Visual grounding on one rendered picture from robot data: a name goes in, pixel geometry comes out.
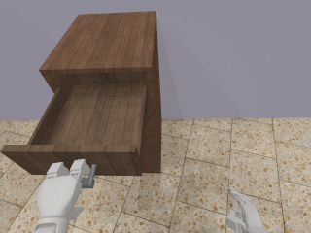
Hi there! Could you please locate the cabinet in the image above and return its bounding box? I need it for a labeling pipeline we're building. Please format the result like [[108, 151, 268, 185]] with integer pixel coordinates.
[[39, 11, 162, 173]]

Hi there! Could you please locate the handle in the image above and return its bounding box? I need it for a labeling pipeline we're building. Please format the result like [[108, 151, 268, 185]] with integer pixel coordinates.
[[81, 164, 97, 189]]

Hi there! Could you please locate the left robot hand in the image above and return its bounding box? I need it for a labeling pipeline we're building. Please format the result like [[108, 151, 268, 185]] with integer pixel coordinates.
[[37, 159, 90, 221]]

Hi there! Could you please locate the robot left forearm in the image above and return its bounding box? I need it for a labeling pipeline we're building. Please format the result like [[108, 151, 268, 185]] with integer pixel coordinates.
[[33, 216, 70, 233]]

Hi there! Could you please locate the right robot hand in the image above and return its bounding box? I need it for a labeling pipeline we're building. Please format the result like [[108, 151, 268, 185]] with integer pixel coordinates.
[[226, 190, 264, 233]]

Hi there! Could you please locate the drawer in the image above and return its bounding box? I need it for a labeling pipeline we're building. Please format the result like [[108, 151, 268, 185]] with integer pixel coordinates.
[[0, 71, 149, 176]]

